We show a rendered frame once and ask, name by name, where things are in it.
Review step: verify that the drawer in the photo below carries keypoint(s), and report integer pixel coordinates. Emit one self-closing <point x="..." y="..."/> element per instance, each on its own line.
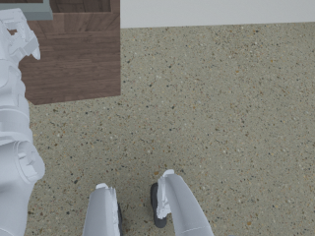
<point x="69" y="6"/>

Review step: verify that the handle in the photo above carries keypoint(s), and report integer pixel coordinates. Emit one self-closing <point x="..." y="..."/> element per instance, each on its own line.
<point x="32" y="11"/>

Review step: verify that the right robot thigh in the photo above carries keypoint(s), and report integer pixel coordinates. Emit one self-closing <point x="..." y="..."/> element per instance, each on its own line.
<point x="187" y="215"/>

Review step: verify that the left robot forearm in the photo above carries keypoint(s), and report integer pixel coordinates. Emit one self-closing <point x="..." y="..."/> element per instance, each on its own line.
<point x="14" y="108"/>

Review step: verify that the cabinet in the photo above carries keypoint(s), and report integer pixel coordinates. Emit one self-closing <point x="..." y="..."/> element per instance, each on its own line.
<point x="80" y="57"/>

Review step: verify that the left robot hand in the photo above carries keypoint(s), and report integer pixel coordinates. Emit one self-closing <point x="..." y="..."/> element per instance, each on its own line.
<point x="23" y="43"/>

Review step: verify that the robot left shin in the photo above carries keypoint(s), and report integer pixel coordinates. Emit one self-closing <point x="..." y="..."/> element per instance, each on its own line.
<point x="114" y="216"/>

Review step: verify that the left robot upper arm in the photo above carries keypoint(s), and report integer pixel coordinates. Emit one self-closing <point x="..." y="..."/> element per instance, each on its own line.
<point x="20" y="168"/>

